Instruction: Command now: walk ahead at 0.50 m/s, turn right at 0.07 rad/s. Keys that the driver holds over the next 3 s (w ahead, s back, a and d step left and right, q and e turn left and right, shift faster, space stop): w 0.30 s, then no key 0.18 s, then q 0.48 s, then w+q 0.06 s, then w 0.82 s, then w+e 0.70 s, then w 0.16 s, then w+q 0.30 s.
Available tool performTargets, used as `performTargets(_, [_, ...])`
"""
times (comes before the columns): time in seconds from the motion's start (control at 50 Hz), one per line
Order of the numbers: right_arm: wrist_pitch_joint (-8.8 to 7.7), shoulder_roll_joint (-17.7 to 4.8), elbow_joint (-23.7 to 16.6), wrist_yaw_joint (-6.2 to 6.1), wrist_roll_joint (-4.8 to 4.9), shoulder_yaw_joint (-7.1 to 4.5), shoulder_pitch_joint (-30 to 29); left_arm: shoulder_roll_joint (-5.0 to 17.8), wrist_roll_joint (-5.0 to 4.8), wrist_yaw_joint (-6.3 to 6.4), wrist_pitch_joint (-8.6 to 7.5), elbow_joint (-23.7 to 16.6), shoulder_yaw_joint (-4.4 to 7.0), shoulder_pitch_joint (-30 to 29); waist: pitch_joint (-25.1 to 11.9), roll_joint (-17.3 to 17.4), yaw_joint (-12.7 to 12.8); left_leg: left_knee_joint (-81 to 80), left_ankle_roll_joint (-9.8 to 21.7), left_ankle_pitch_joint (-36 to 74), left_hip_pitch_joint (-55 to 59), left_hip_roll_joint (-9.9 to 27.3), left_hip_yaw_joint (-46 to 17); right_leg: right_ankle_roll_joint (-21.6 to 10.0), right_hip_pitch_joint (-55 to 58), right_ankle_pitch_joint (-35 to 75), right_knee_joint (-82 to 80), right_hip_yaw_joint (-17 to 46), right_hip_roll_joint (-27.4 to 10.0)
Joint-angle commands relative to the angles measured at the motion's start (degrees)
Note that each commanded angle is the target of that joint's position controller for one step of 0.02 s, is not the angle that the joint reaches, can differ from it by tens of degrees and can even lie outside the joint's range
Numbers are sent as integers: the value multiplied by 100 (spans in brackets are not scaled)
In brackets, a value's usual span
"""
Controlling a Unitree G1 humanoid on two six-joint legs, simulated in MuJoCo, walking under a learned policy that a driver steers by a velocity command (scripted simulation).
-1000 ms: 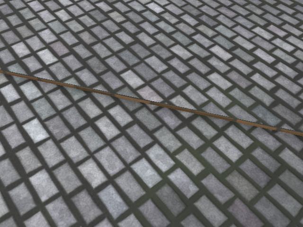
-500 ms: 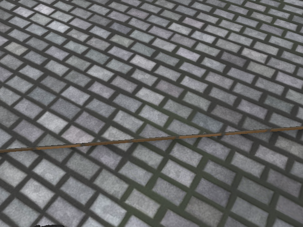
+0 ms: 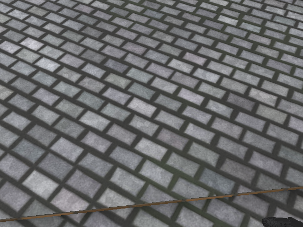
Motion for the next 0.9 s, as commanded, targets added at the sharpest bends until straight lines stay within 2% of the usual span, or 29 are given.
performTargets(0.02, [14,-1247,265,-26,47,-410,2358,310,-38,-44,-250,-431,-55,431,-2335,1455,-974,-1177,1607,-1382,5148,2224,-4464,41,-3703,-626,3983,420,189])
performTargets(0.04, [27,-996,197,-43,93,-316,1902,719,-159,-77,-300,-583,49,-130,-1338,956,-964,-1320,1300,-1942,4404,2061,-3736,-12,-4202,-284,4270,414,-192])
performTargets(0.06, [65,-870,100,-61,51,-265,1443,720,-156,-72,-316,-692,36,-546,-759,487,-831,-1447,1122,-1705,3515,1849,-3037,-40,-4146,235,4061,169,-503])
performTargets(0.08, [82,-738,72,-49,2,-208,1136,670,-64,-62,-306,-734,48,-743,-302,284,-671,-1652,1081,-1197,2707,1632,-2535,-16,-3977,568,3669,58,-687])
performTargets(0.1, [56,-628,53,-43,-51,-162,974,623,-15,-48,-263,-709,79,-643,-187,430,-470,-1806,1017,-741,2220,1452,-2190,0,-3615,825,3358,85,-869])
performTargets(0.12, [43,-603,66,-34,-51,-151,903,515,-11,-43,-211,-653,68,-485,-177,536,-363,-1949,1017,-466,1951,1329,-1947,41,-3347,944,3197,53,-918])
performTargets(0.14, [19,-629,100,-34,-28,-156,906,405,-9,-34,-170,-604,48,-374,-188,572,-305,-2053,1059,-168,1804,1268,-1710,91,-3241,1019,3055,-13,-940])
performTargets(0.18, [-8,-785,190,-66,-5,-194,984,323,25,-7,-134,-670,25,-542,-92,505,-288,-2218,1144,363,1717,1247,-1367,223,-3415,1386,2639,-84,-995])
performTargets(0.24, [41,-899,308,-137,24,-224,1162,233,50,-18,-165,-809,-15,-1087,6,361,-432,-2309,1051,756,1865,1115,-915,333,-3577,2330,1586,-159,-995])
performTargets(0.3, [95,-976,441,-177,79,-233,1427,103,21,-81,-222,-938,-71,-1672,100,352,-660,-2291,893,761,1973,975,-577,340,-3302,3089,524,-333,-812])
performTargets(0.34, [162,-980,570,-195,71,-224,1623,72,22,-129,-255,-1020,-89,-1975,188,362,-771,-2061,841,1349,2146,1005,-485,325,-3129,3261,99,-437,-643])
performTargets(0.4, [288,-983,688,-235,82,-217,1706,171,52,-224,-315,-1084,-58,-2058,24,497,-718,-1439,664,2194,2635,1142,-531,154,-2868,3070,-283,-394,-448])
performTargets(0.42, [315,-1024,689,-254,95,-228,1611,269,78,-238,-321,-1048,-22,-1898,-85,552,-588,-1185,569,2365,2765,1175,-594,68,-2654,2920,-422,-374,-392])
performTargets(0.44, [339,-1068,672,-274,113,-238,1439,371,120,-232,-332,-929,28,-1523,-271,565,-336,-766,446,2747,2778,1100,-562,-39,-2142,3002,-655,-433,-283])
performTargets(0.46, [352,-991,653,-284,104,-208,1371,542,174,-205,-346,-711,106,-919,-603,444,-50,-47,272,2977,2665,838,-448,-180,-1286,3587,-947,-519,-220])
performTargets(0.48, [319,-744,550,-287,-25,-110,1478,933,254,-152,-352,-583,188,-289,-1308,-59,100,1159,-13,1731,1920,474,-216,-458,154,6025,-529,88,-976])
performTargets(0.5, [270,-86,687,-209,-88,104,2514,1092,329,-104,-273,-547,170,-112,-2202,-1438,-253,3226,-420,-2674,73,-233,-219,-1571,2206,7892,-148,1818,-2646])
performTargets(0.52, [279,-493,920,-182,93,27,2672,716,197,-130,-184,-534,103,93,-2795,-1143,-2,3938,-461,-3705,-147,-209,-1001,-1771,2161,7006,-326,2262,-2756])
performTargets(0.54, [338,-885,786,-186,231,-94,2111,663,125,-134,-129,-580,86,-257,-2066,-793,47,4247,-489,-3544,-514,-15,-931,-1557,1463,5941,-631,1772,-2476])
performTargets(0.56, [423,-856,644,-252,225,-106,1624,536,107,-103,-108,-640,38,-769,-1431,-463,-80,4038,-523,-3162,-683,205,-751,-1309,708,4985,-907,1380,-2211])
performTargets(0.58, [547,-809,617,-320,158,-135,1426,355,126,-83,-102,-659,-30,-1174,-954,-362,-231,3718,-587,-2856,-533,371,-714,-1186,-128,4261,-1207,1044,-2047])
performTargets(0.6, [695,-753,614,-379,124,-160,1488,322,188,-61,-96,-646,-40,-1455,-740,-596,-442,3429,-649,-2576,-19,493,-680,-1081,-897,3690,-1496,765,-1902])
performTargets(0.62, [804,-696,611,-428,111,-171,1592,414,235,-44,-80,-634,-3,-1633,-601,-794,-552,3293,-705,-2390,302,418,-489,-1082,-1376,3416,-1707,514,-1786])
performTargets(0.64, [865,-643,596,-467,92,-184,1674,497,255,-13,-66,-621,31,-1705,-567,-869,-601,3205,-736,-2323,428,370,-367,-1136,-1570,3386,-1796,311,-1772])
performTargets(0.68, [924,-597,500,-496,66,-212,1617,593,227,72,-37,-577,80,-1688,-649,-789,-581,3033,-723,-2081,400,402,-290,-1232,-1554,3231,-1879,111,-1884])
performTargets(0.76, [1004,-553,259,-441,59,-229,1221,642,177,216,94,-523,114,-1805,-627,-724,-471,2469,-616,-1574,492,542,-161,-1175,-1521,2172,-2045,-217,-1985])
performTargets(0.82, [1010,-581,104,-367,53,-252,1019,725,128,232,184,-447,149,-1787,-577,-703,-404,1930,-502,-1566,680,509,-6,-1088,-1305,2100,-1934,-379,-2086])
performTargets(0.86, [1010,-591,43,-298,53,-276,1041,792,57,214,244,-397,173,-1794,-568,-693,-456,1371,-378,-1547,905,444,126,-960,-1089,2300,-1676,-465,-2152])
performTargets(0.9, [1001,-599,141,-235,34,-327,1371,745,-57,196,316,-332,176,-1810,-576,-567,-647,246,-135,-910,1490,185,358,-592,-1114,2228,-1058,-743,-1974])
Next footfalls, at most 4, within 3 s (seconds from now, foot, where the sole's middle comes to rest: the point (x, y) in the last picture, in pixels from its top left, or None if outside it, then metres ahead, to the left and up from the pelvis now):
0.46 right None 0.43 -0.13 -0.76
0.92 left None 0.34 0.12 -0.76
1.40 right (178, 188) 0.62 -0.05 -0.73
1.90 left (107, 159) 0.75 0.29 -0.73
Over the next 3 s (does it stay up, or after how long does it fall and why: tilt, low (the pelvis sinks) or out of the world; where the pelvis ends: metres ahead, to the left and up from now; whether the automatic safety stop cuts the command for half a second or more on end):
stays up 1.28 0.22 0.03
